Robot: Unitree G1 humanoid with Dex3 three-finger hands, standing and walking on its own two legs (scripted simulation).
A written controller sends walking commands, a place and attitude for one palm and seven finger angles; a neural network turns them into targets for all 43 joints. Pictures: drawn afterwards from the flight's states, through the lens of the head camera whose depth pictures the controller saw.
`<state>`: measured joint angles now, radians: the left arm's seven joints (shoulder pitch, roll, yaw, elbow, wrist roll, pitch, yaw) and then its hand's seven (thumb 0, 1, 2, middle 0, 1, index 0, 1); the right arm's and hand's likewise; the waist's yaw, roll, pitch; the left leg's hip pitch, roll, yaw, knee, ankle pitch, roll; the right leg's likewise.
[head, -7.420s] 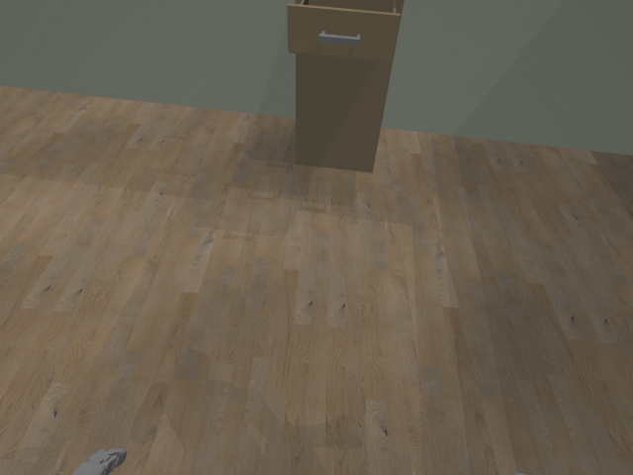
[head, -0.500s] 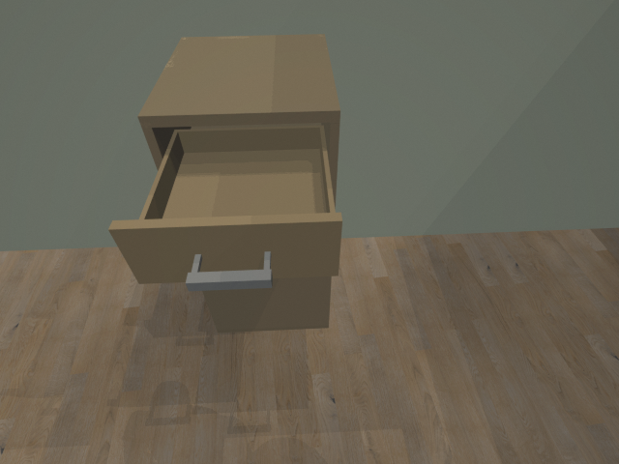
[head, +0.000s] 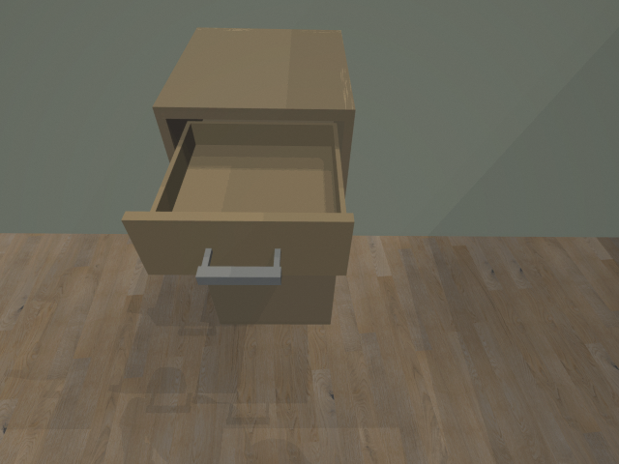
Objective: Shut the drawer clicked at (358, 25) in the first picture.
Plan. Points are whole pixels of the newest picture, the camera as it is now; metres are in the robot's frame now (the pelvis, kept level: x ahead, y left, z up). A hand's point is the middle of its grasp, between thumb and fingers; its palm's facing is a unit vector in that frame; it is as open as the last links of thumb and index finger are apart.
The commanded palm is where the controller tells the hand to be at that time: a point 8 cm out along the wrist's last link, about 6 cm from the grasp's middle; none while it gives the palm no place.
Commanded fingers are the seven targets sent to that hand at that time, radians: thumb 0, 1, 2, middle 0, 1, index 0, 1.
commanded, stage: look again from close up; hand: left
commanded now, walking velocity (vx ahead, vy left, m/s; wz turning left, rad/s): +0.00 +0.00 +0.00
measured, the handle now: (241, 265) +0.41 +0.14 +0.00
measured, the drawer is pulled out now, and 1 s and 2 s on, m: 0.29 0.29 0.29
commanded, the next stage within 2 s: shuffle to correct the standing spot in 0.42 s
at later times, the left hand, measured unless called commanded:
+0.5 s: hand out of the picture +0.04 +0.15 -0.17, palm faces +0.02 -0.99 -0.17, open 7.3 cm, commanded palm none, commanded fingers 0.00 0.90 0.90 -0.20 -0.30 -0.20 -0.30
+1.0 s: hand out of the picture +0.08 +0.11 -0.18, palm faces +0.05 -0.98 -0.18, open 7.4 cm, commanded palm none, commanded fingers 0.00 0.90 0.90 -0.20 -0.30 -0.20 -0.30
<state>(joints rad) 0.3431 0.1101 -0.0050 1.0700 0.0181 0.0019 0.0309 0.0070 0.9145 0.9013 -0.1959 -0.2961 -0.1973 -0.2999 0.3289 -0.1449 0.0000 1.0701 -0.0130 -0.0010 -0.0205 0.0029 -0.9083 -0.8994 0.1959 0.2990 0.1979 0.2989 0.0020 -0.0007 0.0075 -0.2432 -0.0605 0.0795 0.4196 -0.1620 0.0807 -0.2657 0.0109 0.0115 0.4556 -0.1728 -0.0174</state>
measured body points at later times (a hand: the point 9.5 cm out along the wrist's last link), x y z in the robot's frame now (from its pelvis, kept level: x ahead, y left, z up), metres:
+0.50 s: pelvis +0.05 -0.01 +0.00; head +0.06 -0.01 +0.45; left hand +0.04 +0.20 -0.16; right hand +0.04 -0.22 -0.16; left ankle +0.05 +0.06 -0.74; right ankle +0.05 -0.11 -0.74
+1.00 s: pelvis +0.11 -0.05 +0.00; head +0.13 -0.05 +0.44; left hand +0.08 +0.16 -0.16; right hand +0.10 -0.27 -0.17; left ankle +0.05 +0.06 -0.73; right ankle +0.05 -0.12 -0.74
